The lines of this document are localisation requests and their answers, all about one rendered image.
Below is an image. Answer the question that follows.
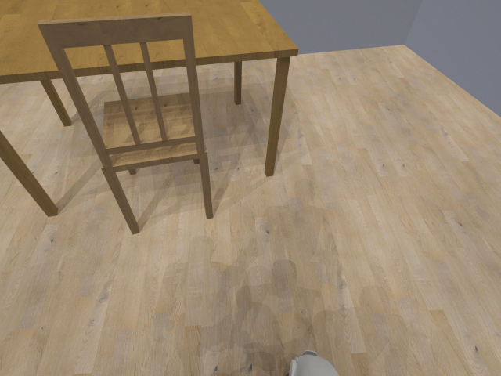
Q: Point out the robot right thigh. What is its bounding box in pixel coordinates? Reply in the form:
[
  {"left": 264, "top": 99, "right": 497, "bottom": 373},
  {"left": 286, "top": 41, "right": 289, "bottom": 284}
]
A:
[{"left": 289, "top": 355, "right": 339, "bottom": 376}]

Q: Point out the robot right shin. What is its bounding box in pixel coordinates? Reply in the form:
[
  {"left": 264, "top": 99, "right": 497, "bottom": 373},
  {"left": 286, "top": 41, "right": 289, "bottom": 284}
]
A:
[{"left": 301, "top": 350, "right": 318, "bottom": 356}]

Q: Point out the chair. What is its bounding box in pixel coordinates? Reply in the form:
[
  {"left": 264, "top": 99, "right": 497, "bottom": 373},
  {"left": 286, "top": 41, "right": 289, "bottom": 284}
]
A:
[{"left": 38, "top": 12, "right": 213, "bottom": 234}]

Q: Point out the table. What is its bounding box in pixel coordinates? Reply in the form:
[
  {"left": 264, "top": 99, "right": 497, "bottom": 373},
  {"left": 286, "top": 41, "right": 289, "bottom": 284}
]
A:
[{"left": 0, "top": 0, "right": 299, "bottom": 217}]

